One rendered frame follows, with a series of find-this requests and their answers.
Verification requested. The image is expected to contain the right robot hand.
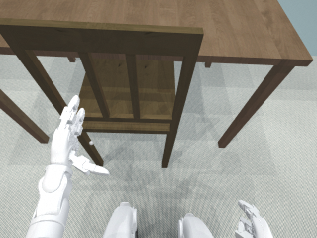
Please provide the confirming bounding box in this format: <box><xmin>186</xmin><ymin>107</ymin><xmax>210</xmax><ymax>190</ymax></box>
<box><xmin>235</xmin><ymin>200</ymin><xmax>273</xmax><ymax>238</ymax></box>

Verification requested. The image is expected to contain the right robot shin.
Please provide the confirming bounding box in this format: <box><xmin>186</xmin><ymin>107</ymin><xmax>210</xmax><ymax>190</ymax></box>
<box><xmin>184</xmin><ymin>213</ymin><xmax>194</xmax><ymax>217</ymax></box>

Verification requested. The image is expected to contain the robot left forearm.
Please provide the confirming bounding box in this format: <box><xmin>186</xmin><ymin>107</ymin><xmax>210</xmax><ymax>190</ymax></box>
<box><xmin>25</xmin><ymin>163</ymin><xmax>73</xmax><ymax>238</ymax></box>

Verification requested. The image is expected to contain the chair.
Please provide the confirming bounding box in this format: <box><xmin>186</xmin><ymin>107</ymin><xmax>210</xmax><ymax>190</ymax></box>
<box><xmin>0</xmin><ymin>18</ymin><xmax>204</xmax><ymax>168</ymax></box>

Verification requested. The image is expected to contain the left robot thigh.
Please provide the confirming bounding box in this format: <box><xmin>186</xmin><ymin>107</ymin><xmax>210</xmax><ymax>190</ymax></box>
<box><xmin>102</xmin><ymin>205</ymin><xmax>137</xmax><ymax>238</ymax></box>

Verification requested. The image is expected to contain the table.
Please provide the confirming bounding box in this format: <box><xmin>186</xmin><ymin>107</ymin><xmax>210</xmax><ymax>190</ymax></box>
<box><xmin>0</xmin><ymin>0</ymin><xmax>314</xmax><ymax>148</ymax></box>

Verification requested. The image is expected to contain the left robot hand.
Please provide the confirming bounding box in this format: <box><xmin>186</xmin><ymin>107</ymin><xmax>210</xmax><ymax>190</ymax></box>
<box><xmin>50</xmin><ymin>95</ymin><xmax>110</xmax><ymax>176</ymax></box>

